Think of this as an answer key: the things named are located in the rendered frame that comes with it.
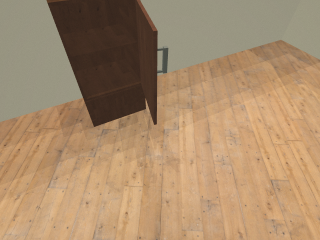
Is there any handle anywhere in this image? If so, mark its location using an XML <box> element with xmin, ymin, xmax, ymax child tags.
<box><xmin>157</xmin><ymin>45</ymin><xmax>169</xmax><ymax>74</ymax></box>

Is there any cupboard door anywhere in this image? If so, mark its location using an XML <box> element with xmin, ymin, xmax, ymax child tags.
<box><xmin>135</xmin><ymin>0</ymin><xmax>158</xmax><ymax>125</ymax></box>

